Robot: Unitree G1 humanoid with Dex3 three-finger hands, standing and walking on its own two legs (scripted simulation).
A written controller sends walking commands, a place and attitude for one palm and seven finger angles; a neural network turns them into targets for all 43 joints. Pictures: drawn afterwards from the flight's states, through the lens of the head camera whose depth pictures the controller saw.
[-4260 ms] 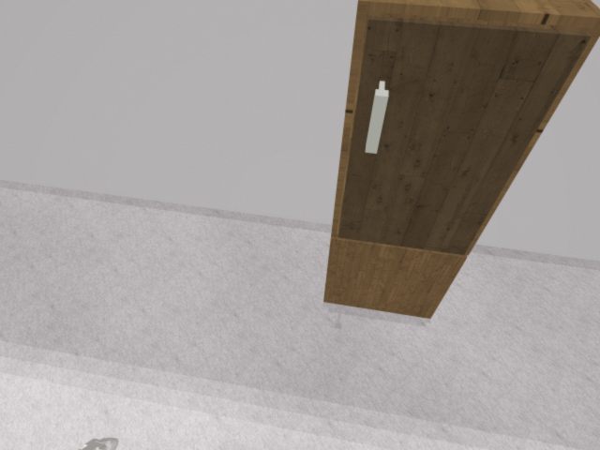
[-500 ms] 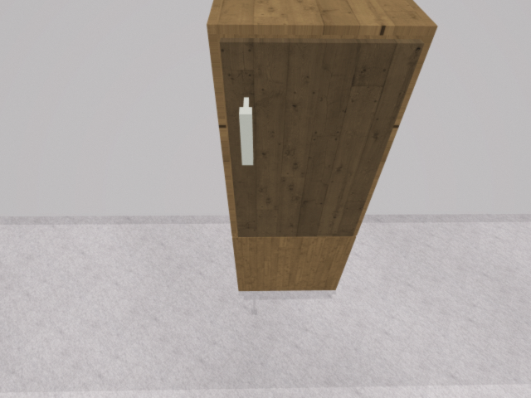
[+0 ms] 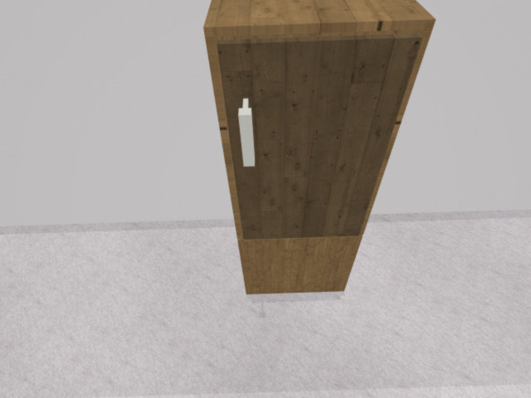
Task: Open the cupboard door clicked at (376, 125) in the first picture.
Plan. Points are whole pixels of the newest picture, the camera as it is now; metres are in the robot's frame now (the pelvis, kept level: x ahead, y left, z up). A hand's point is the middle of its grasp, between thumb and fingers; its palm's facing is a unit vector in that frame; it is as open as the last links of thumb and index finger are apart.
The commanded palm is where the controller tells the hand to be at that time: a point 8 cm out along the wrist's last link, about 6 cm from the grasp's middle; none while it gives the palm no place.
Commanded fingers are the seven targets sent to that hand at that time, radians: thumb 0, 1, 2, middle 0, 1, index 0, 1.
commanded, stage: look again from close up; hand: left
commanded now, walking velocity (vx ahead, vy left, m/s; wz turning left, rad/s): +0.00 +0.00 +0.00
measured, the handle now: (247, 132) +0.60 +0.07 +0.08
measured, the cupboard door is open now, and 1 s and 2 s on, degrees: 0 0 0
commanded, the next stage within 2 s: shuffle to correct the standing spot in 0.08 s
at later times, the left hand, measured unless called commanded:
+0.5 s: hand out of the picture +0.00 +0.13 -0.18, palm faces +0.06 -0.98 -0.17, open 7.4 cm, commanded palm none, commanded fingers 0.00 0.90 0.90 -0.20 -0.30 -0.20 -0.30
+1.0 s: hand out of the picture +0.11 +0.08 -0.17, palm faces +0.09 -0.98 -0.18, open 7.4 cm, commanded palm none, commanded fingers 0.00 0.90 0.90 -0.20 -0.30 -0.20 -0.30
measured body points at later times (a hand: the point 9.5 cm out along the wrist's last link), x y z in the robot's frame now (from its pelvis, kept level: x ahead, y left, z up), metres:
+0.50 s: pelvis +0.03 -0.04 +0.00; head +0.04 -0.04 +0.45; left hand +0.00 +0.18 -0.16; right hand +0.02 -0.26 -0.17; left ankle -0.01 +0.09 -0.74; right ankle -0.01 -0.13 -0.74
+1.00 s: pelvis +0.07 -0.11 +0.00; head +0.11 -0.09 +0.45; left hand +0.10 +0.13 -0.15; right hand +0.10 -0.34 -0.15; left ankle +0.04 +0.03 -0.74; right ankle +0.10 -0.27 -0.68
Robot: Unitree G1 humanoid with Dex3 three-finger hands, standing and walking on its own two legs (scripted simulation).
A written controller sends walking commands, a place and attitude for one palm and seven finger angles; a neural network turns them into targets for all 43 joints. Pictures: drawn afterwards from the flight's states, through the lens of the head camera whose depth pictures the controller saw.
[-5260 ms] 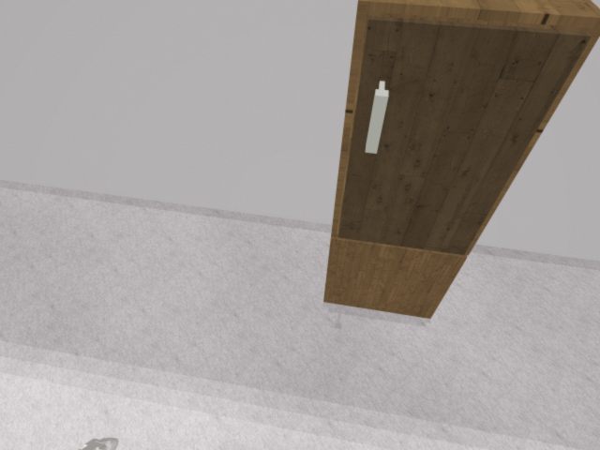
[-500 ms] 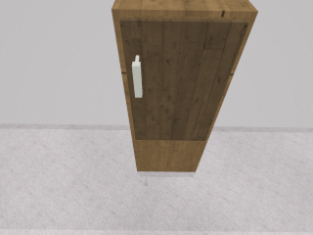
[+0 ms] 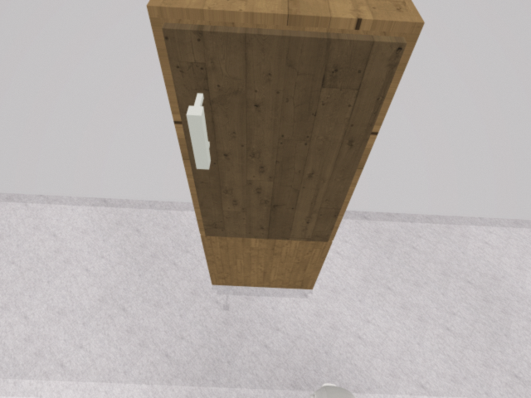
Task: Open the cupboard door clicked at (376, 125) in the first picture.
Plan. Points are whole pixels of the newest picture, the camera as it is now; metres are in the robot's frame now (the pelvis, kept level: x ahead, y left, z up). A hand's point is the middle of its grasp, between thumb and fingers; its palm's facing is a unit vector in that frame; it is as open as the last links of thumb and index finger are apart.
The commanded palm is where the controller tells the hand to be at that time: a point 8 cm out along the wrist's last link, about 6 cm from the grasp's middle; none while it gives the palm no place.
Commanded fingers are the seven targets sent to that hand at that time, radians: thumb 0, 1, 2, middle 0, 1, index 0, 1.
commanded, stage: come to a stop and stand still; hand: left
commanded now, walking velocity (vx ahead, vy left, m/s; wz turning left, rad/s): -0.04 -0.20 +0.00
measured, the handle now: (201, 132) +0.53 +0.16 +0.07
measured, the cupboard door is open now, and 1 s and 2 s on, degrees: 0 0 0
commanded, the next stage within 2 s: look again from close up in 1.68 s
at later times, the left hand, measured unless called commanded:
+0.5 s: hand out of the picture +0.04 +0.11 -0.19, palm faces +0.10 -0.97 -0.20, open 7.4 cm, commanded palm none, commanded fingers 0.00 0.90 0.90 -0.20 -0.30 -0.20 -0.30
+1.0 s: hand out of the picture -0.02 +0.06 -0.18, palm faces +0.06 -0.99 -0.16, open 7.4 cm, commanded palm none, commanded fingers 0.00 0.90 0.90 -0.20 -0.30 -0.20 -0.30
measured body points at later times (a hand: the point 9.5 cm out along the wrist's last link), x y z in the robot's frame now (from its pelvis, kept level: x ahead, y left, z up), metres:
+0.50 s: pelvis +0.00 -0.07 -0.01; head +0.03 -0.06 +0.44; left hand +0.04 +0.17 -0.17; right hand +0.09 -0.30 -0.15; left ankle +0.01 +0.01 -0.74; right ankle +0.04 -0.18 -0.74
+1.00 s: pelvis -0.01 -0.10 +0.00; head +0.00 -0.10 +0.45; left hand -0.02 +0.11 -0.16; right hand +0.01 -0.33 -0.16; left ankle +0.01 +0.01 -0.74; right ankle -0.04 -0.20 -0.74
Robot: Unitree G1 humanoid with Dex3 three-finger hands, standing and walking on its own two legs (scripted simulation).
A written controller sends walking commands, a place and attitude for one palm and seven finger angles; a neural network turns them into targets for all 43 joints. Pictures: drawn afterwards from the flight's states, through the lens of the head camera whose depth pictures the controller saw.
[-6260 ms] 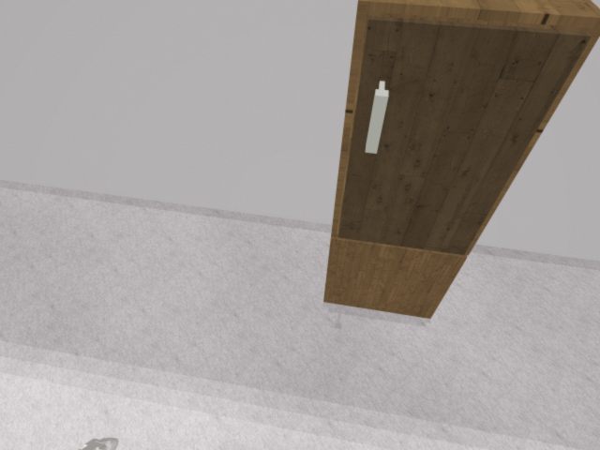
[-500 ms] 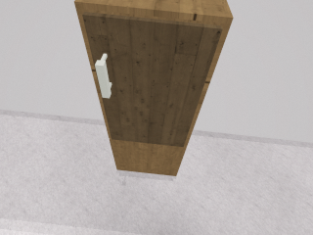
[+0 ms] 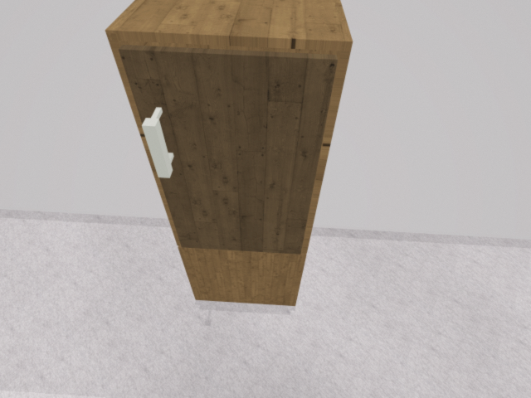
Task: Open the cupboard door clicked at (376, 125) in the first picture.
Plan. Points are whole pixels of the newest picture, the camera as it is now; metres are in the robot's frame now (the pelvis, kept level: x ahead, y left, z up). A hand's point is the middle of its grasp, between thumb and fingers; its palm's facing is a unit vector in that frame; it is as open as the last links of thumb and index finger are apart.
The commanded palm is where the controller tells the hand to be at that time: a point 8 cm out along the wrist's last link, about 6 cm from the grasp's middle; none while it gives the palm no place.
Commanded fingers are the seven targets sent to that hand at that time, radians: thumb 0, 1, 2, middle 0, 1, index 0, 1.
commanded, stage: come to a stop and stand still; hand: left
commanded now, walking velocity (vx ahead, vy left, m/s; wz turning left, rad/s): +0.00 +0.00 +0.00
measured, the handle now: (161, 142) +0.54 +0.25 +0.07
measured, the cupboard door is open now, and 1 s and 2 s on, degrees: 0 0 0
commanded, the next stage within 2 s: look again from close up in 0.68 s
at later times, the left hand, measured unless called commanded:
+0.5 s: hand out of the picture -0.02 +0.13 -0.18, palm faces +0.07 -0.99 -0.13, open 7.4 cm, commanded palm none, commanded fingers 0.00 0.90 0.90 -0.20 -0.30 -0.20 -0.30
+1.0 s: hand out of the picture +0.00 +0.16 -0.18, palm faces +0.02 -0.98 -0.20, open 7.4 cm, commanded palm none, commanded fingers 0.00 0.90 0.90 -0.20 -0.30 -0.20 -0.30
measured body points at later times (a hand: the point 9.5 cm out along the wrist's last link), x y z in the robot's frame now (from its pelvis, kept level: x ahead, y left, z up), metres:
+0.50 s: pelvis +0.01 -0.01 +0.00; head +0.01 -0.01 +0.45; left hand -0.02 +0.18 -0.16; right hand -0.02 -0.21 -0.16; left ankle +0.02 +0.11 -0.74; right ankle -0.03 -0.10 -0.74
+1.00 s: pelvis +0.02 +0.00 -0.01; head +0.03 -0.01 +0.44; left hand +0.00 +0.21 -0.16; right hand +0.02 -0.22 -0.17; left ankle +0.02 +0.11 -0.74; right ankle -0.03 -0.10 -0.74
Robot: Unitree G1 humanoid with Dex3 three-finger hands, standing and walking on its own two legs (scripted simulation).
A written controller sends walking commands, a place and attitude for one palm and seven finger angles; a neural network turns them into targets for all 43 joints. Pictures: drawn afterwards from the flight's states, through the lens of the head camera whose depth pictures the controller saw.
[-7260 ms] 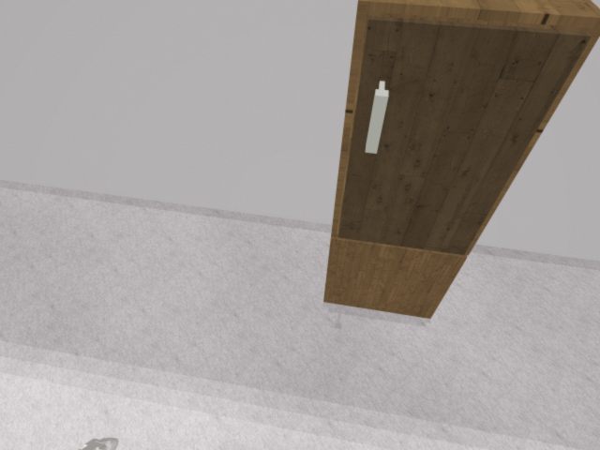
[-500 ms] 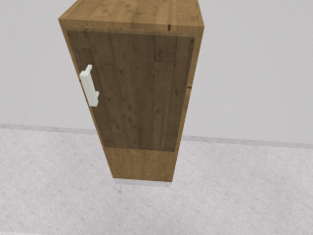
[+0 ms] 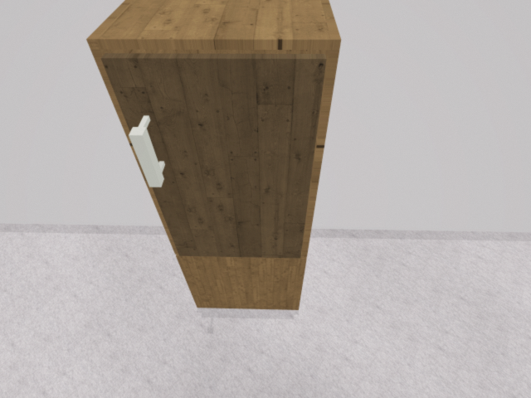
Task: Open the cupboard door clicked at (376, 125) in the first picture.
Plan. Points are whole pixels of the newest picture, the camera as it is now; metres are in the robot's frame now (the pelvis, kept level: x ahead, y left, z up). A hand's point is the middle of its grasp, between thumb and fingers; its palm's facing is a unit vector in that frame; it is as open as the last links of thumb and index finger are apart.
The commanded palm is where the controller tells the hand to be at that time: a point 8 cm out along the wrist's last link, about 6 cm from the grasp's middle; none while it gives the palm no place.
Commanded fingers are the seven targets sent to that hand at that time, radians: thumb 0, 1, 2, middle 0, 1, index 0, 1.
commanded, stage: look again from close up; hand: left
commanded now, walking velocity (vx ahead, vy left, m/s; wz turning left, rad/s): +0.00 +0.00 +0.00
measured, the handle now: (151, 151) +0.52 +0.25 +0.08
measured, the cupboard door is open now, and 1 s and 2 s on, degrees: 0 0 0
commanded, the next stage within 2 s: raise the hand with hooked fingers in 0.28 s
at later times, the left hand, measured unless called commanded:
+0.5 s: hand out of the picture +0.12 +0.21 -0.09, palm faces +0.21 -0.95 -0.21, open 7.4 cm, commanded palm +0.11 +0.25 -0.05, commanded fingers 0.00 0.74 0.83 -0.21 -0.41 -0.21 -0.41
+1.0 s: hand (125, 373) +0.16 +0.21 -0.01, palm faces +0.04 -1.00 -0.07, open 9.8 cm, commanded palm +0.14 +0.27 +0.00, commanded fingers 0.00 0.15 0.58 -0.25 -0.78 -0.25 -0.78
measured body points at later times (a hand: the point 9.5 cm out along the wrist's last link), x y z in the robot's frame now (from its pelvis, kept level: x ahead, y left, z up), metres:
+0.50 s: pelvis +0.00 +0.01 +0.00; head +0.02 +0.01 +0.45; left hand +0.11 +0.26 -0.07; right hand +0.05 -0.22 -0.14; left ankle +0.00 +0.11 -0.73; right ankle -0.05 -0.10 -0.73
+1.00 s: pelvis -0.05 -0.02 -0.07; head -0.01 -0.01 +0.38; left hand +0.15 +0.26 +0.00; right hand +0.16 -0.23 -0.13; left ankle +0.00 +0.11 -0.73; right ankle -0.05 -0.10 -0.73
